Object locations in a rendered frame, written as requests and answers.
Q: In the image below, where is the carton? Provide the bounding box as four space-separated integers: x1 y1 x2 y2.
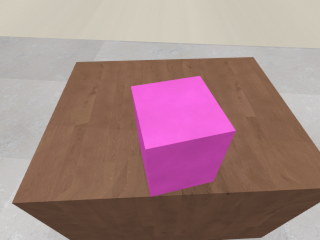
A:
131 76 236 197

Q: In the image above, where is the pedestal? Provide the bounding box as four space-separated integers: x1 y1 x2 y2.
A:
12 57 320 240

